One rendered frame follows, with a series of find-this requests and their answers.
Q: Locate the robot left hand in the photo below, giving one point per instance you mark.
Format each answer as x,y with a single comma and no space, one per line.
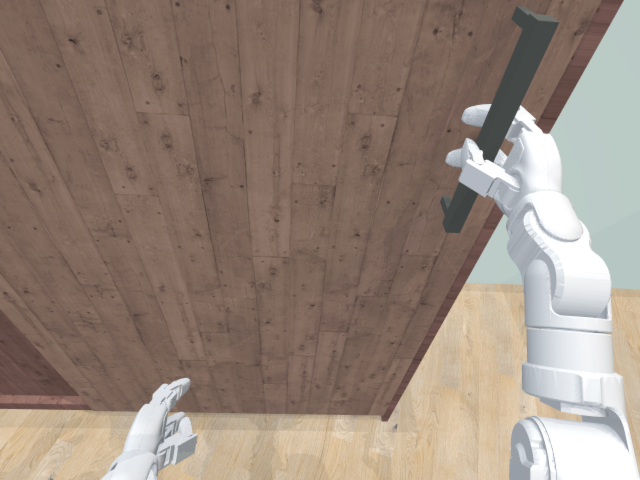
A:
153,431

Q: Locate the handle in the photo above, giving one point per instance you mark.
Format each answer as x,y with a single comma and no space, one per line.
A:
533,42

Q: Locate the right robot upper arm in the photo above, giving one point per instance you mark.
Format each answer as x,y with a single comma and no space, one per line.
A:
544,448

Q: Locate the robot right hand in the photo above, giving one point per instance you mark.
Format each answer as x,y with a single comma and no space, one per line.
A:
533,164

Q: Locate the left robot forearm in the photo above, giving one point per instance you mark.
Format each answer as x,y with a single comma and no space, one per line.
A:
134,465

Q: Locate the right robot forearm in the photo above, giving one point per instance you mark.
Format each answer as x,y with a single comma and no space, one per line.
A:
567,295

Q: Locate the wardrobe door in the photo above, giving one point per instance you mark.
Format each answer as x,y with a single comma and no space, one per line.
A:
245,193
23,369

